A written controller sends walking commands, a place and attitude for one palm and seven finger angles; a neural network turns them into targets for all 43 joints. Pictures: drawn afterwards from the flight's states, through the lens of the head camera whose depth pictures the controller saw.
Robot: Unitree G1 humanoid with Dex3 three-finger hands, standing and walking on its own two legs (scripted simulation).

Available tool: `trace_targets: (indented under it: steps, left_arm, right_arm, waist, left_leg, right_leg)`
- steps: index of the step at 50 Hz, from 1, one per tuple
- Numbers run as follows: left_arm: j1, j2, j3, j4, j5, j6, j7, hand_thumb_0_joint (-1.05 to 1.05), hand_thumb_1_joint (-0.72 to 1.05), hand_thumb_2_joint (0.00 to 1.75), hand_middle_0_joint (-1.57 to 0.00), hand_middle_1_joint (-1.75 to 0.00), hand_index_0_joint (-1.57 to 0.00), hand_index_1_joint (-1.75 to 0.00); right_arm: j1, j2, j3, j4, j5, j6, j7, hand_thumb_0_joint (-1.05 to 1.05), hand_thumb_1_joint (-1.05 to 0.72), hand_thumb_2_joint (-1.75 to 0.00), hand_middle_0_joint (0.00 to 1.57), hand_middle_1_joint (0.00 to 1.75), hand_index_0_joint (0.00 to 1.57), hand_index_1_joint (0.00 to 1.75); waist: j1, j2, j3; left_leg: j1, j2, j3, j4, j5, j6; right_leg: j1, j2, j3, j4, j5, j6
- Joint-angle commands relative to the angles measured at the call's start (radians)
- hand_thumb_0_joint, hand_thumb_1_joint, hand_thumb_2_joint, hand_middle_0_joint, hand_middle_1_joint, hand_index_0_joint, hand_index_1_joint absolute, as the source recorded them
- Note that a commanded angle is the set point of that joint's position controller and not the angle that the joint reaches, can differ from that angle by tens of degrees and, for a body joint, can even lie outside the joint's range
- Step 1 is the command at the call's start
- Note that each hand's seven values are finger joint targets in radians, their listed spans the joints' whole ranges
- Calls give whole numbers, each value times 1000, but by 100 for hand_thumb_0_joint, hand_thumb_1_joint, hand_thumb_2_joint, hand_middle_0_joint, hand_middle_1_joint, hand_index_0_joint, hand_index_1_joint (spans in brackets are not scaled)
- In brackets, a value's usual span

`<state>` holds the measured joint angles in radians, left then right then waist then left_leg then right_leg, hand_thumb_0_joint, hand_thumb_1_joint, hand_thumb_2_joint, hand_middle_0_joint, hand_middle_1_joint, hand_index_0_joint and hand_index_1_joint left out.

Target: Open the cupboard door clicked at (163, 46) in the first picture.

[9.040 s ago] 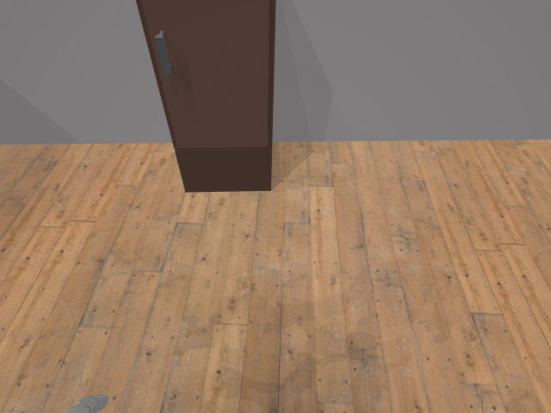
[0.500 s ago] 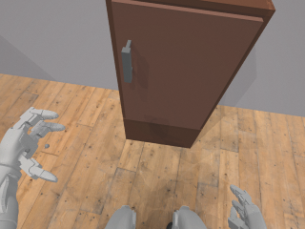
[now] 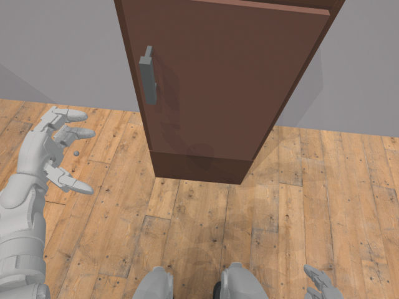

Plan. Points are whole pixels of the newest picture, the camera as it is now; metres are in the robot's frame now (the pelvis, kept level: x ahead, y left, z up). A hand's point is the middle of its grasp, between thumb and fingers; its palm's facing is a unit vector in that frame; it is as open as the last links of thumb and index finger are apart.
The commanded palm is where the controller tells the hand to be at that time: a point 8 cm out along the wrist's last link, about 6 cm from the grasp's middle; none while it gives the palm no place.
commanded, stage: move the hooked fingers beside the handle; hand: left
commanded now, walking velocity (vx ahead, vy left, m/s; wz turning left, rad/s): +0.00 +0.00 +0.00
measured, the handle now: (150, 76) +0.59 +0.13 +0.04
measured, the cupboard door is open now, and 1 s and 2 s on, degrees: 0 0 0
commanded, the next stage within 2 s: slide the fingers in behind the handle in 1.80 s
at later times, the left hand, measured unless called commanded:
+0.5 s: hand (95, 120) +0.45 +0.23 +0.04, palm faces -0.07 -1.00 -0.01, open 14.0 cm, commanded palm +0.44 +0.27 +0.04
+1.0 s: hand (114, 91) +0.53 +0.20 +0.04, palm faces -0.07 -1.00 -0.01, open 14.0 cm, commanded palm +0.53 +0.24 +0.04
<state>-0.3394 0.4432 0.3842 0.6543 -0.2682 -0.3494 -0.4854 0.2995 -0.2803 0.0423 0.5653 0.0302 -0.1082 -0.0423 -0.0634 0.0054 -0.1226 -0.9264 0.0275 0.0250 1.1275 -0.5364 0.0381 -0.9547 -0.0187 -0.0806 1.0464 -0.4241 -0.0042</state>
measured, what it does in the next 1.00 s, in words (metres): stands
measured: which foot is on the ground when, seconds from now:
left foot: down 0.00-1.00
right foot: down 0.00-1.00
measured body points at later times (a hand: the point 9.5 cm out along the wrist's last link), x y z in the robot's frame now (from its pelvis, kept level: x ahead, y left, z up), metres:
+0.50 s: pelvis +0.00 -0.01 -0.01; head +0.13 +0.02 +0.42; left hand +0.45 +0.28 +0.05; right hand +0.06 -0.28 -0.11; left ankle +0.00 +0.09 -0.66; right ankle +0.04 -0.12 -0.66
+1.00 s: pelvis -0.01 +0.00 -0.02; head +0.16 +0.03 +0.39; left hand +0.53 +0.26 +0.05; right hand -0.02 -0.26 -0.12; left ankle +0.00 +0.09 -0.66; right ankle +0.04 -0.12 -0.66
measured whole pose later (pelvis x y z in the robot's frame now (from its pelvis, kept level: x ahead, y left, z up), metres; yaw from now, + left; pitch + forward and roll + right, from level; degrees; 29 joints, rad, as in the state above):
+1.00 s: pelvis -0.01 +0.00 -0.02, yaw -2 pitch +27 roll -4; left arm -1.01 0.64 0.45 1.22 -0.07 -0.38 -0.38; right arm 0.37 -0.28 0.08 0.60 -0.02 0.06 0.00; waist -0.22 0.02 -0.10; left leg -1.15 0.05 0.02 1.23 -0.55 0.05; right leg -1.17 0.00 -0.08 1.11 -0.41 0.00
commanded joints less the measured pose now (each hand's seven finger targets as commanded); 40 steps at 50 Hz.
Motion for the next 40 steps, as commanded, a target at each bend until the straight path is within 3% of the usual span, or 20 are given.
trace_targets:
  steps: [1,4,5,9,12,14,16,18,21,23,24,25,27,29,31,40]
  left_arm:
    - [-363,233,38,-151,-12,-73,3,0,-50,30,-30,-120,-30,-120]
    - [-375,260,59,-138,2,-85,14,0,-50,30,-30,-120,-30,-120]
    - [-375,251,56,-127,0,-85,16,0,-50,30,-30,-120,-30,-120]
    - [-460,313,102,12,23,-84,34,0,-50,30,-30,-120,-30,-120]
    - [-526,342,110,36,37,-101,31,0,-50,30,-30,-120,-30,-120]
    - [-581,352,106,19,42,-120,20,0,-50,30,-30,-120,-30,-120]
    - [-575,333,92,59,41,-121,10,0,-50,30,-30,-120,-30,-120]
    - [-626,300,57,101,39,-117,2,0,-50,30,-30,-120,-30,-120]
    - [-691,358,93,175,53,-107,7,0,-50,30,-30,-120,-30,-120]
    - [-738,370,88,161,66,-118,13,0,-50,30,-30,-120,-30,-120]
    - [-745,363,84,166,73,-121,16,0,-50,30,-30,-120,-30,-120]
    - [-764,380,93,175,76,-125,22,0,-50,30,-30,-120,-30,-120]
    - [-812,355,67,197,83,-127,29,0,-50,30,-30,-120,-30,-120]
    - [-830,402,99,220,90,-128,36,0,-50,30,-30,-120,-30,-120]
    - [-862,385,77,242,103,-122,43,0,-50,30,-30,-120,-30,-120]
    - [-976,461,108,295,144,-115,79,0,-50,30,-30,-120,-30,-120]
  right_arm:
    - [63,-167,-79,-86,2,-30,-13,0,-90,-90,20,30,20,30]
    - [87,-168,-84,-76,-1,-17,-9,0,-90,-90,20,30,20,30]
    - [85,-164,-84,-76,-2,-13,-6,0,-90,-90,20,30,20,30]
    - [94,-170,-75,-60,-2,13,-8,0,-90,-90,20,30,20,30]
    - [100,-169,-73,-63,-5,25,-6,0,-90,-90,20,30,20,30]
    - [115,-169,-75,-56,-8,31,-4,0,-90,-90,20,30,20,30]
    - [122,-168,-75,-51,-8,39,0,0,-90,-90,20,30,20,30]
    - [129,-170,-74,-43,-7,47,0,0,-90,-90,20,30,20,30]
    - [143,-180,-72,-33,-9,64,-1,0,-90,-90,20,30,20,30]
    - [149,-179,-71,-33,-12,71,-1,0,-90,-90,20,30,20,30]
    - [157,-178,-71,-31,-14,75,2,0,-90,-90,20,30,20,30]
    - [160,-180,-71,-24,-16,80,2,0,-90,-90,20,30,20,30]
    - [164,-178,-68,-19,-19,86,4,0,-90,-90,20,30,20,30]
    - [177,-187,-67,-17,-21,94,4,0,-90,-90,20,30,20,30]
    - [182,-185,-64,-14,-24,102,6,0,-90,-90,20,30,20,30]
    - [222,-195,-54,-11,-39,136,14,0,-90,-90,20,30,20,30]
  waist:
    - [-12,113,-385]
    - [-5,118,-446]
    - [-5,113,-443]
    - [-21,42,-371]
    - [-19,87,-402]
    - [-25,125,-476]
    - [-29,129,-468]
    - [-53,111,-435]
    - [-61,68,-423]
    - [-59,127,-445]
    - [-62,132,-476]
    - [-67,129,-473]
    - [-83,131,-462]
    - [-82,136,-483]
    - [-96,143,-479]
    - [-121,180,-525]
  left_leg:
    - [229,-9,-75,-168,389,-31]
    - [277,-4,-83,-160,486,-36]
    - [267,-6,-75,-157,479,-33]
    - [135,-12,-56,-152,348,-16]
    - [129,-16,-48,-144,332,-13]
    - [181,-13,-50,-128,398,-13]
    - [197,-10,-56,-125,426,-18]
    - [189,-6,-64,-118,427,-13]
    - [120,-9,-57,-111,353,-7]
    - [149,-11,-62,-109,378,-9]
    - [176,-8,-64,-105,395,-11]
    - [184,-5,-71,-102,410,-13]
    - [174,-4,-74,-96,392,-13]
    - [176,-3,-79,-91,405,-14]
    - [172,-3,-83,-86,396,-14]
    - [179,4,-99,-67,435,-16]
  right_leg:
    - [206,30,40,-91,204,-24]
    - [220,31,40,-83,254,-24]
    - [228,30,43,-86,262,-22]
    - [252,33,56,-90,229,-20]
    - [263,31,68,-88,227,-21]
    - [267,35,72,-73,279,-23]
    - [247,37,66,-73,288,-22]
    - [203,40,59,-69,277,-23]
    - [214,37,67,-73,246,-16]
    - [197,38,65,-63,252,-23]
    - [188,40,64,-61,258,-20]
    - [173,40,61,-59,259,-20]
    - [152,41,59,-58,240,-18]
    - [149,43,58,-51,244,-20]
    - [122,42,54,-49,229,-18]
    - [96,49,48,-33,244,-19]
